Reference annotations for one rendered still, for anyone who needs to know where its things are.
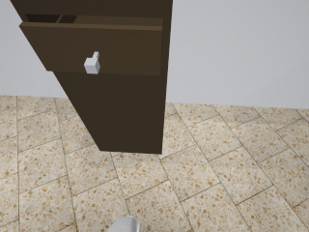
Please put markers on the handle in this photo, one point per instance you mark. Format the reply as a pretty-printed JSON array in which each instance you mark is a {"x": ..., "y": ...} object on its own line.
[{"x": 92, "y": 64}]

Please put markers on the robot left thigh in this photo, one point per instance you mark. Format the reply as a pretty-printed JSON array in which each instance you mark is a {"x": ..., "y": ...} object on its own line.
[{"x": 125, "y": 224}]

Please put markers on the drawer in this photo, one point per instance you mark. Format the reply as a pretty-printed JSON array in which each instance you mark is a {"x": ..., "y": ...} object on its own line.
[{"x": 125, "y": 44}]

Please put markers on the cabinet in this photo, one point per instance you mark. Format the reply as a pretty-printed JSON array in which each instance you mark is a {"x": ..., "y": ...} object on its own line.
[{"x": 123, "y": 113}]

